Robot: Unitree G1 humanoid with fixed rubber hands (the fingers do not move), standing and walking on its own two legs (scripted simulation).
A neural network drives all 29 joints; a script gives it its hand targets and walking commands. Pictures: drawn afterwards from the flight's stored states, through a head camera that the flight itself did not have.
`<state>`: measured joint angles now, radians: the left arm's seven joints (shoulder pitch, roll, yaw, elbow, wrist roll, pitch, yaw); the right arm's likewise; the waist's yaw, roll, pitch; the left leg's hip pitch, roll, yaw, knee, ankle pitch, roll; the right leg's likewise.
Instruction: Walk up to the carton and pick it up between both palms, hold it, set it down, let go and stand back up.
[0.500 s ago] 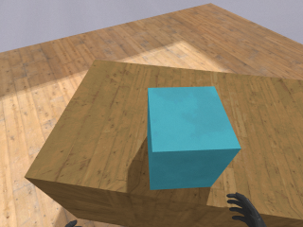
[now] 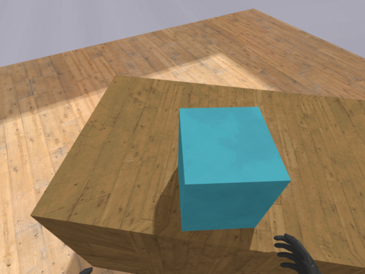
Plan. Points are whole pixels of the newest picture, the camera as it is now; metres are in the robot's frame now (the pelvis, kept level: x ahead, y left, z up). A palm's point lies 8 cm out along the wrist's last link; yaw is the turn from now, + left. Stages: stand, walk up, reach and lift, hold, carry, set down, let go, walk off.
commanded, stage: stand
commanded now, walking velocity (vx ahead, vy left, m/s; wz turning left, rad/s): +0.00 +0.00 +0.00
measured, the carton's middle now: (218, 170) +0.38 -0.04 -0.01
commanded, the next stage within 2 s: none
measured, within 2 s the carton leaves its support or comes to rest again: neither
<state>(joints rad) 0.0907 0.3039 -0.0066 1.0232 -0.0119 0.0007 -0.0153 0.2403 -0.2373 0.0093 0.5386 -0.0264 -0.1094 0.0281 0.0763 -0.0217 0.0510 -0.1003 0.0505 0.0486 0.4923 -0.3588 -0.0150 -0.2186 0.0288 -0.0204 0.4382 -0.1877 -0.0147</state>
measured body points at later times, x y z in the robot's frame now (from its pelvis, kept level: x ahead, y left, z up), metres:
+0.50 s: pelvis +0.00 +0.00 +0.00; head +0.00 +0.02 +0.45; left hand +0.08 +0.28 -0.14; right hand +0.18 -0.22 -0.06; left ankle -0.06 +0.11 -0.74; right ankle +0.03 -0.12 -0.74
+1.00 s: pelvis +0.00 +0.00 +0.00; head +0.00 +0.02 +0.45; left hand +0.07 +0.28 -0.14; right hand +0.18 -0.22 -0.06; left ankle -0.06 +0.11 -0.74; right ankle +0.03 -0.12 -0.74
